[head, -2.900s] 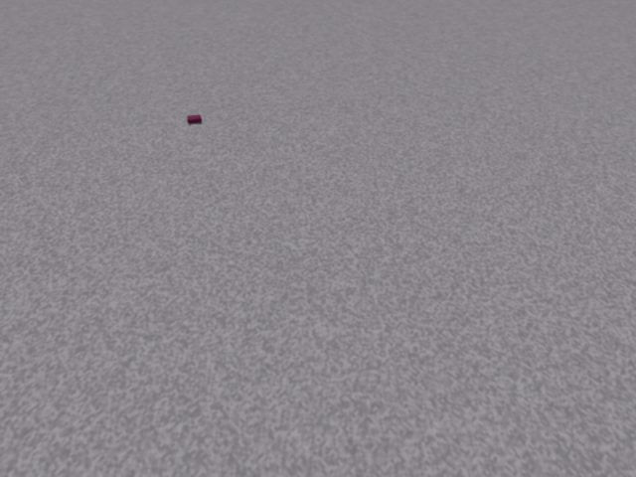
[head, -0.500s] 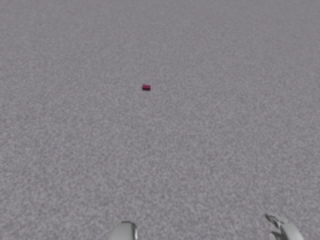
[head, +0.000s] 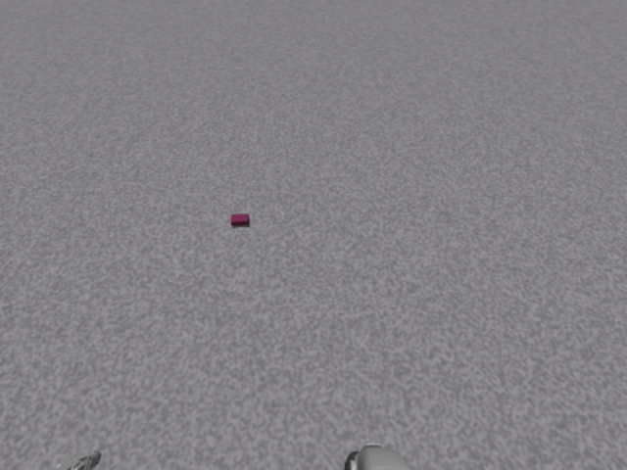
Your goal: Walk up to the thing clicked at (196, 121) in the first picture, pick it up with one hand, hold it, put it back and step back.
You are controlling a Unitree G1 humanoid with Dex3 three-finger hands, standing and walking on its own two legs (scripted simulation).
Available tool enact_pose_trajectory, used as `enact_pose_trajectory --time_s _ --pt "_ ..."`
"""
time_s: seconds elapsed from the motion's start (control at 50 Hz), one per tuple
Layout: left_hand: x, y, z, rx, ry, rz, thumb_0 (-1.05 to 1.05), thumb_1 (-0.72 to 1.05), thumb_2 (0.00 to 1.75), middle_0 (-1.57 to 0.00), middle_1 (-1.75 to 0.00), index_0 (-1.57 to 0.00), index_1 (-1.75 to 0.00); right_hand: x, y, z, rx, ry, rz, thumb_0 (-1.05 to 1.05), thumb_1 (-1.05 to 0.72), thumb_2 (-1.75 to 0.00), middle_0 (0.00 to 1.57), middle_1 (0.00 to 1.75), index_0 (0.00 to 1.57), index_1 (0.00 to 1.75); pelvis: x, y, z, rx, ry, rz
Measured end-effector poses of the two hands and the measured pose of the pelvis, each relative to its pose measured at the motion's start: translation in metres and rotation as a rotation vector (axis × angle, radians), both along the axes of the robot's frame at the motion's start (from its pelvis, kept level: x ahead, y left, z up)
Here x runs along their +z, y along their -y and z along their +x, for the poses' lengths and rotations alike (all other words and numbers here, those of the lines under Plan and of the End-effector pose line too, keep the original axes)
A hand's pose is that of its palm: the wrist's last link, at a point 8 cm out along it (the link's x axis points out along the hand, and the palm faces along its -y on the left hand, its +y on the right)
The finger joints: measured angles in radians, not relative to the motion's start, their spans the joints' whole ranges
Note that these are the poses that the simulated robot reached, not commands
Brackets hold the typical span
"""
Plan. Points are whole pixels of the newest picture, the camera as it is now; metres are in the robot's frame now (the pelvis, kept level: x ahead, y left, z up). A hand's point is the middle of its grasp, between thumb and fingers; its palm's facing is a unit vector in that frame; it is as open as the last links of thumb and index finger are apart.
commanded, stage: walk up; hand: left
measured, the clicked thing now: (240, 219) +1.16 +0.25 -0.74
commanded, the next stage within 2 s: none
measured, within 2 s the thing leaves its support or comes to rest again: neither
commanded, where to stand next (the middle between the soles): +0.81 -0.03 m, yaw +1 degrees
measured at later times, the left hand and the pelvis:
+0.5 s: hand (134, 426) +0.22 +0.25 -0.13, palm faces +0.04 -0.93 -0.36, open 7.4 cm; pelvis +0.21 -0.03 +0.01, yaw +2 degrees
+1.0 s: hand (173, 274) +0.47 +0.24 -0.12, palm faces -0.05 -0.92 -0.40, open 7.3 cm; pelvis +0.40 -0.05 +0.00, yaw +0 degrees
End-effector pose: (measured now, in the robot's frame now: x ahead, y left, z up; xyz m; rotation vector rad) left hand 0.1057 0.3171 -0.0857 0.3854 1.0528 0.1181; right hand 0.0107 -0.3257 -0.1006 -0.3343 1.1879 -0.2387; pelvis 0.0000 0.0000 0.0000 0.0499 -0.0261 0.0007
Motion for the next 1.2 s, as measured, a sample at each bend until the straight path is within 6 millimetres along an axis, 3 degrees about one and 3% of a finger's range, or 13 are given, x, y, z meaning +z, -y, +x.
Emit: enact_pose_trajectory --time_s 0.06,0.1,0.18,0.28,0.46,0.6,0.68,0.82,0.92,1.02,1.08,1.2 --pt "0.004 0.019 0.040 0.003 0.046 0.019 0.00 0.91 0.90 -0.20 -0.30 -0.20 -0.30 -0.017 0.017 0.033 -0.005 -0.017 0.006 0.01 -0.90 -0.89 0.20 0.30 0.20 0.30 -0.007 0.015 0.030 0.005 0.009 -0.043" --pt "0.011 0.029 0.056 0.018 0.083 0.019 0.00 0.91 0.90 -0.20 -0.30 -0.21 -0.30 -0.018 0.020 0.059 0.016 -0.020 0.024 0.01 -0.90 -0.89 0.20 0.30 0.20 0.30 -0.003 0.024 0.047 0.006 0.017 -0.024" --pt "0.026 0.042 0.066 0.061 0.073 0.024 0.00 0.91 0.90 -0.21 -0.30 -0.21 -0.30 -0.007 0.023 0.116 0.046 0.024 0.055 0.01 -0.90 -0.89 0.20 0.30 0.20 0.30 0.013 0.034 0.079 -0.003 0.024 -0.010" --pt "0.027 0.043 0.069 0.090 -0.009 0.036 0.00 0.90 0.90 -0.21 -0.30 -0.21 -0.30 0.006 0.029 0.179 0.074 0.088 0.062 0.01 -0.90 -0.89 0.20 0.30 0.20 0.30 0.020 0.040 0.117 -0.010 0.023 -0.033" --pt "0.001 0.027 0.094 0.164 -0.098 0.015 0.00 0.90 0.90 -0.21 -0.30 -0.21 -0.30 0.014 0.020 0.272 0.141 0.038 0.022 0.01 -0.90 -0.89 0.20 0.30 0.20 0.30 0.012 0.033 0.194 0.030 0.011 -0.085" --pt "-0.034 0.011 0.142 0.201 -0.169 -0.028 0.01 0.91 0.90 -0.21 -0.30 -0.21 -0.30 0.020 -0.012 0.364 0.202 0.129 -0.020 0.01 -0.90 -0.89 0.20 0.30 0.20 0.30 -0.002 0.011 0.257 0.037 0.015 -0.054" --pt "-0.028 0.013 0.189 0.146 -0.158 -0.049 0.01 0.91 0.90 -0.21 -0.30 -0.21 -0.30 0.034 -0.019 0.385 0.148 0.186 -0.018 0.01 -0.90 -0.89 0.20 0.30 0.20 0.30 0.008 0.005 0.285 0.031 0.029 -0.065" --pt "-0.011 0.012 0.268 0.100 -0.071 -0.043 0.00 0.91 0.90 -0.21 -0.30 -0.21 -0.30 0.038 -0.007 0.395 0.107 0.135 -0.019 0.01 -0.90 -0.89 0.20 0.30 0.20 0.30 0.017 0.012 0.330 0.020 0.040 -0.044" --pt "0.000 0.021 0.316 0.076 -0.073 -0.010 0.00 0.91 0.90 -0.20 -0.30 -0.20 -0.30 0.024 0.018 0.404 0.070 0.085 -0.003 0.01 -0.90 -0.89 0.20 0.30 0.20 0.30 0.014 0.026 0.366 0.009 0.032 -0.021" --pt "0.007 0.041 0.366 0.073 -0.044 0.050 0.00 0.91 0.90 -0.20 -0.30 -0.21 -0.30 -0.007 0.051 0.429 0.040 0.029 0.021 0.01 -0.90 -0.89 0.20 0.30 0.20 0.30 0.001 0.051 0.408 0.006 0.020 -0.020" --pt "0.014 0.055 0.385 0.084 0.001 0.068 0.00 0.91 0.90 -0.20 -0.30 -0.21 -0.30 -0.017 0.059 0.452 0.052 -0.007 0.036 0.01 -0.90 -0.89 0.20 0.30 0.20 0.30 0.000 0.063 0.427 0.018 0.027 -0.031" --pt "0.029 0.072 0.397 0.125 -0.025 0.063 0.00 0.90 0.90 -0.21 -0.30 -0.21 -0.30 -0.008 0.059 0.508 0.082 0.011 0.074 0.01 -0.90 -0.89 0.20 0.30 0.20 0.30 0.017 0.071 0.461 0.015 0.025 -0.024"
